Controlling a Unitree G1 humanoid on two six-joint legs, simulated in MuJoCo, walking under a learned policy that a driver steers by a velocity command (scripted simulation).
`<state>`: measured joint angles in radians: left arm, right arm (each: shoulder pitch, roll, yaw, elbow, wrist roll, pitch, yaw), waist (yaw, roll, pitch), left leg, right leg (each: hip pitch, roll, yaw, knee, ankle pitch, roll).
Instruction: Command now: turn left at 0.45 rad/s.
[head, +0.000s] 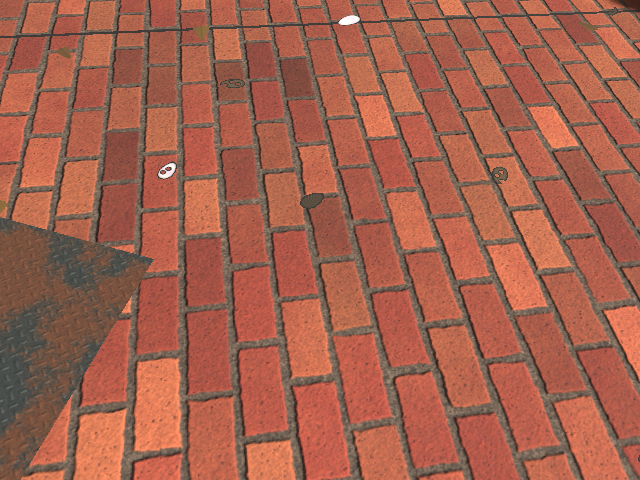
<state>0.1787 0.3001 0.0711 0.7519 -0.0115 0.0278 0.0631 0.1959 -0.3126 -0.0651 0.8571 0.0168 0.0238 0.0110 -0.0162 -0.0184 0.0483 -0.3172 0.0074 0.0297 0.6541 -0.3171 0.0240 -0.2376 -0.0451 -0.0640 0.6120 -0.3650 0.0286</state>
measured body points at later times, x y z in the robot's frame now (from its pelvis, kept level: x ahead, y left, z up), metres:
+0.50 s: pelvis +0.01 +0.01 +0.02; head +0.04 +0.03 +0.47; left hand +0.09 +0.32 -0.09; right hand +0.22 -0.24 -0.08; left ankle +0.01 +0.09 -0.72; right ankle +0.06 -0.14 -0.69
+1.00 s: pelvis +0.03 +0.00 +0.02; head +0.04 +0.01 +0.46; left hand +0.06 +0.28 -0.11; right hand +0.20 -0.24 -0.10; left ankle -0.03 +0.12 -0.72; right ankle +0.06 -0.13 -0.72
